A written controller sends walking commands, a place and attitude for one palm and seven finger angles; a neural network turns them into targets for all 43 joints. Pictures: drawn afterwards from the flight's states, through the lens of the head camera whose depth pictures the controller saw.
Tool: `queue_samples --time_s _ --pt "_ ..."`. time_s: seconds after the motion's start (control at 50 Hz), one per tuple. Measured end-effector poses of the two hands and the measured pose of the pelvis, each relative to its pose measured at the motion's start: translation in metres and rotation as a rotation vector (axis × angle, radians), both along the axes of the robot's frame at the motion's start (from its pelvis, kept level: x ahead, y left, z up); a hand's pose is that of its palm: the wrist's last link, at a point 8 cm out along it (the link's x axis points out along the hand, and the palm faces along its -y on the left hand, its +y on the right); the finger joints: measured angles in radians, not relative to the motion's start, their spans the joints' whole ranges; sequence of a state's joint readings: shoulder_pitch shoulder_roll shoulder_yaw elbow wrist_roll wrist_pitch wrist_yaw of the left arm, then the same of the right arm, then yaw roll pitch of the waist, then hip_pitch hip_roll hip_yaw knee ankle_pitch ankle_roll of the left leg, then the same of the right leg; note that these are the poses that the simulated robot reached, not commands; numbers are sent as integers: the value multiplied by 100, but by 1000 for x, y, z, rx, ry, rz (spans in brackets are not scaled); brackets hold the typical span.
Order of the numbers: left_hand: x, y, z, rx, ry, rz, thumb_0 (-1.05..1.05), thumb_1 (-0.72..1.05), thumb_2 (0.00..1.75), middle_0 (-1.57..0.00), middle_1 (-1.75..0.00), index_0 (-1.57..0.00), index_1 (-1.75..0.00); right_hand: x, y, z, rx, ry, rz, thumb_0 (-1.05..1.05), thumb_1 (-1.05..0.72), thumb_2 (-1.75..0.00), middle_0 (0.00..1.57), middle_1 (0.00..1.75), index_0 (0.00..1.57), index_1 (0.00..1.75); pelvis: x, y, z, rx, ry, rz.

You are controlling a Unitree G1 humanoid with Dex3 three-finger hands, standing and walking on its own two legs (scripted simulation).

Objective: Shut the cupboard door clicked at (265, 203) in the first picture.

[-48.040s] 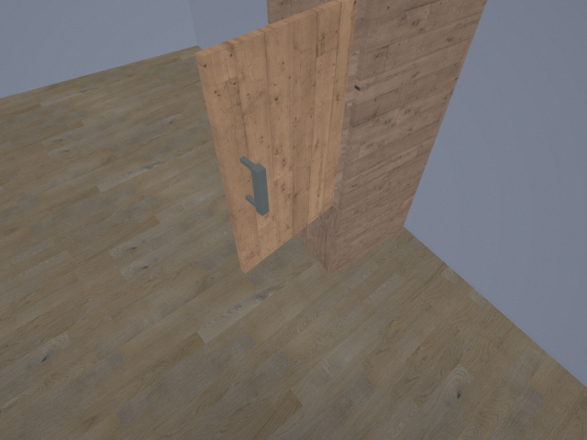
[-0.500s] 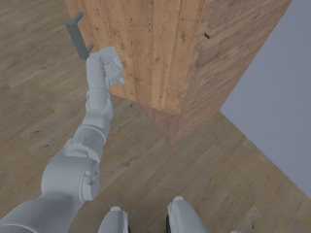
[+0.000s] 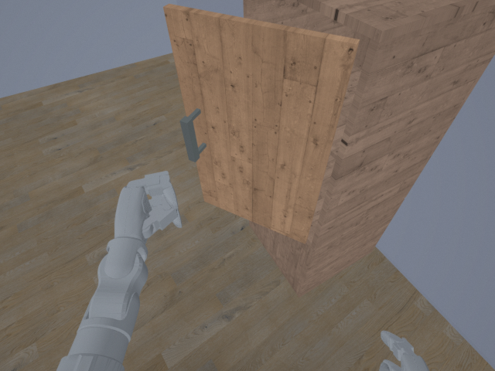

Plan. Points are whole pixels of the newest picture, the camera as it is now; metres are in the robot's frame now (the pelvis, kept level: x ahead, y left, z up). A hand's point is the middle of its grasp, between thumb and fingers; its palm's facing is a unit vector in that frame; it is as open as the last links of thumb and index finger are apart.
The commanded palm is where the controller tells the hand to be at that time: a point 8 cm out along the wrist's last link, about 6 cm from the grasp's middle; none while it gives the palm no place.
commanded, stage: draw the hand back to the body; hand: left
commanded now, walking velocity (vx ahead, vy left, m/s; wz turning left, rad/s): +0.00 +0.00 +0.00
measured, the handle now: (195, 135) +0.63 +0.15 +0.00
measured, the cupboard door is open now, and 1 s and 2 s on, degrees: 33 33 33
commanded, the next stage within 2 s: step back with the hand held close in 1.02 s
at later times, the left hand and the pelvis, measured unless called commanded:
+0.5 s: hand (39, 254) +0.23 +0.25 +0.16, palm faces +0.38 -0.86 -0.35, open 5.0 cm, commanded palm +0.18 +0.29 +0.18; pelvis +0.02 +0.01 +0.03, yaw +2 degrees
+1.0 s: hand out of the picture +0.19 +0.27 +0.19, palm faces +0.47 -0.79 -0.40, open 7.4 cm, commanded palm +0.14 +0.31 +0.20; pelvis +0.01 +0.00 +0.03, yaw +1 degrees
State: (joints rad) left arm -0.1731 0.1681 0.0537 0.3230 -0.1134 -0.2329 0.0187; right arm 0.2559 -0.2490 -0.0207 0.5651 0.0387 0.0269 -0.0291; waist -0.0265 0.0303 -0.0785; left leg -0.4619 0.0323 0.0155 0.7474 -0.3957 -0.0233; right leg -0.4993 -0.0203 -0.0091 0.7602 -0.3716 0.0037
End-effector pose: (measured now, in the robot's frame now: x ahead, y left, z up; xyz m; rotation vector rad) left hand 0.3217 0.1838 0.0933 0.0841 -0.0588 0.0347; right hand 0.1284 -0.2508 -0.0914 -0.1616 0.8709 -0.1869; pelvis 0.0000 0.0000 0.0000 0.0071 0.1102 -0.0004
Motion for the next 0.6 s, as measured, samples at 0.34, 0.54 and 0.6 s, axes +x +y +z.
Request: queue_samples --time_s 0.34,0.54,0.6 --pt "-96 79 58 193 33 238 2 89 90 -85 -101 -85 -100 85 67 52 38 -219 177 1 -90 -90 21 30 21 30 14 10 27 -5 -153 27" --pt "-140 115 92 308 -17 385 2 89 90 -58 -71 -58 -70 73 68 39 46 -178 187 1 -90 -90 21 30 21 30 19 13 29 -5 -171 28" --pt "-153 124 104 352 -40 424 2 89 90 -50 -62 -50 -61 69 63 36 42 -170 176 1 -90 -90 21 30 21 30 19 13 29 -6 -172 26"
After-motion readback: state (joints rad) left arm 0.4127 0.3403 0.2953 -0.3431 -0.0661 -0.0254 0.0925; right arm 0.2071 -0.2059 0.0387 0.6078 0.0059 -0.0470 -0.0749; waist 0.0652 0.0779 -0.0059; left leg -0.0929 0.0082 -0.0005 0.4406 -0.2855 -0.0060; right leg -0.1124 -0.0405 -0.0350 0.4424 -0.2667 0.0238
